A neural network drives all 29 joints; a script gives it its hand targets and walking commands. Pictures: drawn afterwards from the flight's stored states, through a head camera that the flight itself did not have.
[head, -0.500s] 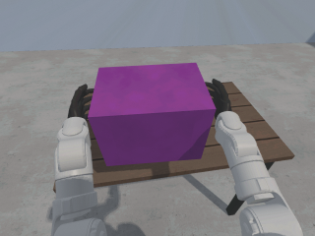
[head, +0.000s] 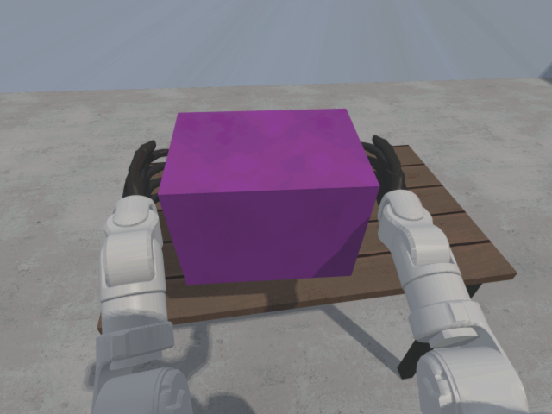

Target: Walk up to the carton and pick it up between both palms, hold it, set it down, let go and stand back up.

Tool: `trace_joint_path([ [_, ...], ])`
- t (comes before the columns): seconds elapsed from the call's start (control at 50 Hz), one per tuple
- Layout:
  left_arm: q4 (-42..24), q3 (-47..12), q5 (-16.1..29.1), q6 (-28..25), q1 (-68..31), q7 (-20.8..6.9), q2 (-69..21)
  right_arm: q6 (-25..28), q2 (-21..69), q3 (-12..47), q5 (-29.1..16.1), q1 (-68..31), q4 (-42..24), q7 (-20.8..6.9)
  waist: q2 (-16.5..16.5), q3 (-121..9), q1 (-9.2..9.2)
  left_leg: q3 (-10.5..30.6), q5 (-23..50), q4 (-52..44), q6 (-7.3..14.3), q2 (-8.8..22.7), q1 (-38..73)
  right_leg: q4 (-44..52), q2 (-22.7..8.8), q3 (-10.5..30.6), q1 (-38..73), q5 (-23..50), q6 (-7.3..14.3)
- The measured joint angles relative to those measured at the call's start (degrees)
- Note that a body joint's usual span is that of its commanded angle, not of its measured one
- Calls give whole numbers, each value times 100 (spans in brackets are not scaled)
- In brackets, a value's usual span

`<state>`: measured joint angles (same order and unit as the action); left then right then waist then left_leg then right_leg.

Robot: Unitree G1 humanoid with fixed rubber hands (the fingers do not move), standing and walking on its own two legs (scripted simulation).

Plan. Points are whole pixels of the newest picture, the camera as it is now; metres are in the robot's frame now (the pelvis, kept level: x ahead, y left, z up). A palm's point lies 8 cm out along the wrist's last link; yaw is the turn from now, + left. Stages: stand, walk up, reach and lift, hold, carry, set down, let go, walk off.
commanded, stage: hold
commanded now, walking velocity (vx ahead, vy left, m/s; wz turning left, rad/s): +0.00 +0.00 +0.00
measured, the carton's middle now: (266, 196) +0.40 +0.01 +0.14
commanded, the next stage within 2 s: none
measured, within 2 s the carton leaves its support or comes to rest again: neither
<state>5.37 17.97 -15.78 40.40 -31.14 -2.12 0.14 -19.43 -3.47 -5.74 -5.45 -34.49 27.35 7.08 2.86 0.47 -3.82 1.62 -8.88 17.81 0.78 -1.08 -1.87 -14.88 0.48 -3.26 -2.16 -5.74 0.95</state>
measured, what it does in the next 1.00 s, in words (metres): stands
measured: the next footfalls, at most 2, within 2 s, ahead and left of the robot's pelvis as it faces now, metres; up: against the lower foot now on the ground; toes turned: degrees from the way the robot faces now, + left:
none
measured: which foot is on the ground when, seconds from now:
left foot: down 0.00-1.00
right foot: down 0.00-1.00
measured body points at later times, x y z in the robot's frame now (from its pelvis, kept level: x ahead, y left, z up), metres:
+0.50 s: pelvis +0.01 +0.00 +0.00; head -0.03 +0.03 +0.45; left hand +0.37 +0.18 +0.17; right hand +0.37 -0.17 +0.17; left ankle +0.02 +0.11 -0.75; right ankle +0.04 -0.11 -0.75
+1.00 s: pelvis +0.01 +0.00 +0.00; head -0.04 +0.03 +0.45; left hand +0.37 +0.18 +0.18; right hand +0.37 -0.17 +0.17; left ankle +0.02 +0.11 -0.75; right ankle +0.04 -0.11 -0.75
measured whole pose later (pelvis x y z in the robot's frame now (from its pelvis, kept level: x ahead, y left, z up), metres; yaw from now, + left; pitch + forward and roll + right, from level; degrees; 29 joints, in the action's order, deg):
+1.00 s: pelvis +0.01 +0.00 +0.00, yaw +0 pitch -8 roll -1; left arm 2.0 17.4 -15.8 41.5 -29.1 -2.2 -0.6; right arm -21.5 -4.1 -4.2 -7.1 -32.0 23.2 7.9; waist 2.6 1.2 -3.8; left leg 1.3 -10.2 18.9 0.8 -0.8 -1.0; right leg -15.0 0.8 -3.0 -1.0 -6.4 0.9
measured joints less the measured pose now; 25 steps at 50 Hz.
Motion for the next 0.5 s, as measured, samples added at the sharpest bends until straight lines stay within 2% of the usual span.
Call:
trace_joint_path([
  [0.16, -4, -42, 19, -42, 73, 10, 2, 57, 14, 40, -38, 111, -20, 53, 24, 50, -32, 35, -62, 59, -10, 7, 27, 0, 8, -35, 65, -43, 1],
  [0.5, -511, -175, 55, 73, 359, 44, -33, -85, -106, 286, -293, 356, -493, 170, 8, 92, -76, 4, -180, 134, -6, 33, 88, 33, 36, -3, 164, -88, -10],
])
